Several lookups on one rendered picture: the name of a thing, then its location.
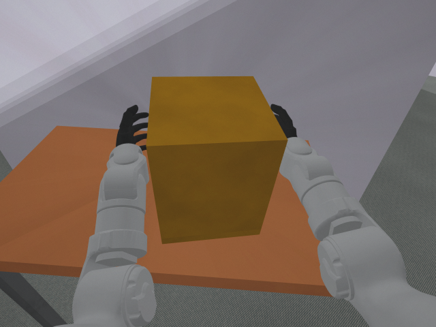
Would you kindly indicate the left robot forearm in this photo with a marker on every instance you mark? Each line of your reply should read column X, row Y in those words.
column 119, row 237

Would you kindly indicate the left robot upper arm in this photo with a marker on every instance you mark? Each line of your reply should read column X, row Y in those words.
column 121, row 296

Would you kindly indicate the right robot forearm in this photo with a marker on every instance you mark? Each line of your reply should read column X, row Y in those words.
column 330, row 208

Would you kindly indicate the table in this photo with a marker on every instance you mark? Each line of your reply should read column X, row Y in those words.
column 48, row 211

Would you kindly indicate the right robot upper arm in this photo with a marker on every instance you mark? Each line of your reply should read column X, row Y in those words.
column 363, row 267

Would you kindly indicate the carton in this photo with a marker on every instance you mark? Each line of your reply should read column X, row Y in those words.
column 214, row 148

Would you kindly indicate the robot right hand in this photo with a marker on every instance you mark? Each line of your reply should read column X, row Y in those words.
column 284, row 121

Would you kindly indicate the robot left hand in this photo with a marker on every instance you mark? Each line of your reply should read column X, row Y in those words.
column 127, row 129

